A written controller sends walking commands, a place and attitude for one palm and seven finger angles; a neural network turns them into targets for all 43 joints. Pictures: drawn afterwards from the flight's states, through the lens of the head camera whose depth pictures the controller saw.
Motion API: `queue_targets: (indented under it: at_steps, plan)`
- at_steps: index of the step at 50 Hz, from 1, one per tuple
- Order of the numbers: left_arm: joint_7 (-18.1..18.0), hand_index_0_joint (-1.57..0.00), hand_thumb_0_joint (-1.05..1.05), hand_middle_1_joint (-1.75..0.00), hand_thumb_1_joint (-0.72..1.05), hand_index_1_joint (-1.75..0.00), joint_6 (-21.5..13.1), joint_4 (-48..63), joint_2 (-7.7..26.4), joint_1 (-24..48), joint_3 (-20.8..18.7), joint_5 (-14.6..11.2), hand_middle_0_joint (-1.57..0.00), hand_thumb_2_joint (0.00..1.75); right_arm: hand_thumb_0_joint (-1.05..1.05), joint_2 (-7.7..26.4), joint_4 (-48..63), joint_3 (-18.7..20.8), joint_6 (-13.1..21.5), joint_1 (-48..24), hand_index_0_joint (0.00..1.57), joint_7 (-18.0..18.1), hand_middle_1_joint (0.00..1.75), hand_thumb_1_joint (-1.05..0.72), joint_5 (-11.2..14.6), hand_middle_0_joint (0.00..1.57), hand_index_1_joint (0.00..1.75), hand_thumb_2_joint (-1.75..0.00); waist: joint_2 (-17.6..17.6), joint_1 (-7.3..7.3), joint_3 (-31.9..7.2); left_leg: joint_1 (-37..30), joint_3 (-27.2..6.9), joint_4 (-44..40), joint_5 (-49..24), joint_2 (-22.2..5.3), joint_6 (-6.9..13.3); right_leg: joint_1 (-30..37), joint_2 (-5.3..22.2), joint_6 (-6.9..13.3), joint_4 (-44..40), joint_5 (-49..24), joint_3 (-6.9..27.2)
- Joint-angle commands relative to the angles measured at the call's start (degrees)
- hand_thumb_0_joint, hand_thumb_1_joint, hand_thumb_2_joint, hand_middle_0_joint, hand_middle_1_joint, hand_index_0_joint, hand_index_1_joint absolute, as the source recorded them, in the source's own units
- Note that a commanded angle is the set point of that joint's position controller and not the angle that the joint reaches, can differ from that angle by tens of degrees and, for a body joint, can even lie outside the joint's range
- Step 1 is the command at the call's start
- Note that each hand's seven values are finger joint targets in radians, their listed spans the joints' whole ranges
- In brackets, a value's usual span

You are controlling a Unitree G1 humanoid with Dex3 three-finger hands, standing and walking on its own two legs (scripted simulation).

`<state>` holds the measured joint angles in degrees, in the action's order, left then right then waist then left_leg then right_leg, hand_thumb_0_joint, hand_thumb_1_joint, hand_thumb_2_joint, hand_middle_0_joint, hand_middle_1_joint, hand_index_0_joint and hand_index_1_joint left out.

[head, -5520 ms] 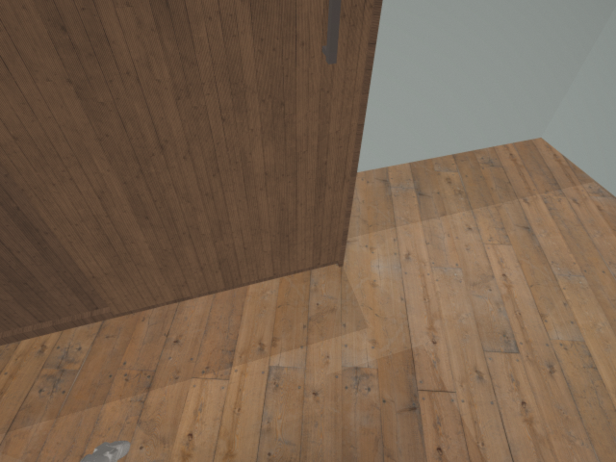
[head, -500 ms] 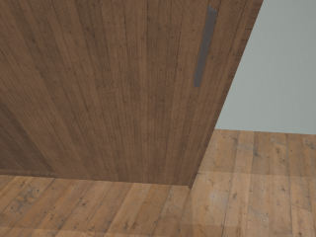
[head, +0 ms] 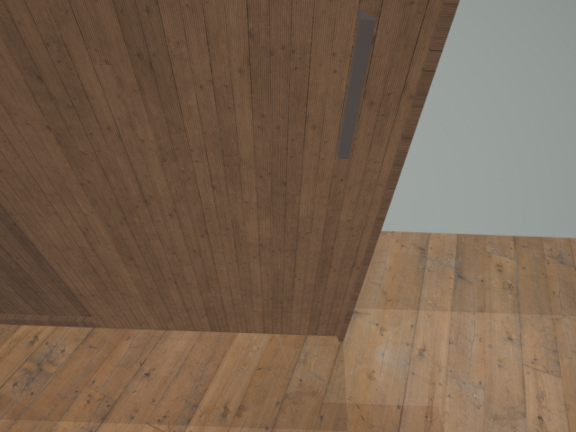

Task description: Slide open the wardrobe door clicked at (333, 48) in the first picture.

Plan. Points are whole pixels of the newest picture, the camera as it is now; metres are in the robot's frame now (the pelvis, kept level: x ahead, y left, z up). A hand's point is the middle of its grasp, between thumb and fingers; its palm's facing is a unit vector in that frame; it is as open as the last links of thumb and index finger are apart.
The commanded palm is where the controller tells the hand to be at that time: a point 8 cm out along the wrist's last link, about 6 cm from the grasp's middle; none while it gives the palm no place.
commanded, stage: look again from close up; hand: right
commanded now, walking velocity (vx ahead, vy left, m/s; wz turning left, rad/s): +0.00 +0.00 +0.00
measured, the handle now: (352, 91) +0.56 -0.06 +0.22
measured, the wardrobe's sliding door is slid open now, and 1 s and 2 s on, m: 0.00 0.00 0.00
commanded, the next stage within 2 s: shuffle to correct the standing spot in 1.34 s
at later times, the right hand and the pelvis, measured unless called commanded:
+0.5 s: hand out of the picture +0.00 -0.16 -0.17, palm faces +0.02 +0.98 -0.19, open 7.4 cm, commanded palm none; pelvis +0.01 +0.00 +0.00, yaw +1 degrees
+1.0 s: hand out of the picture +0.01 -0.16 -0.17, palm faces +0.02 +0.98 -0.18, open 7.4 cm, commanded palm none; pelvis +0.02 +0.00 +0.00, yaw +1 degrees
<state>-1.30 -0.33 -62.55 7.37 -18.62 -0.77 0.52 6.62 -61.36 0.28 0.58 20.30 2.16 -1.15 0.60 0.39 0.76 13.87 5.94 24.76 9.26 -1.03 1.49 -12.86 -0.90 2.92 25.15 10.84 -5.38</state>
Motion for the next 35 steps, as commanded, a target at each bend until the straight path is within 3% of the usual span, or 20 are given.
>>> queue_targets:
  at_steps: [1,29,35]
  plan:
    - [-0.35,-0.2,0.0,-0.3,0.9,-0.3,-0.89,1.27,5.63,-4.02,-0.85,0.18,-0.2,0.9,0.0,5.24,1.93,0.92,0.66,3.97,0.2,0.62,0.3,-0.9,-0.1,0.2,0.3,-0.9,-0.23,0.07,4.98,0.25,-7.14,-5.12,5.03,-5.69,0.43,-4.93,7.78,-0.71,-9.46,9.21,9.57]
    - [-0.37,-0.2,0.0,-0.3,0.9,-0.3,-1.05,-0.78,5.61,-3.34,-0.26,0.01,-0.2,0.9,0.0,6.22,0.89,0.59,0.91,2.74,0.2,0.67,0.3,-0.9,0.17,0.2,0.3,-0.9,-0.84,-0.07,3.81,-1.73,-7.86,-6.7,2.45,-6.25,0.42,-0.65,7.45,-1.1,-9.13,3.21,8.01]
    - [-0.37,-0.2,0.0,-0.3,0.9,-0.3,-0.88,-1.09,5.35,-3.51,-0.16,0.07,-0.2,0.9,0.0,6.02,0.74,0.54,0.79,2.63,0.2,0.65,0.3,-0.9,0.16,0.2,0.3,-0.9,-0.48,-0.01,5.04,-1.03,-7.97,-7.11,3.95,-6.16,0.39,-1.11,7.48,-1.22,-9.85,5.24,8.14]
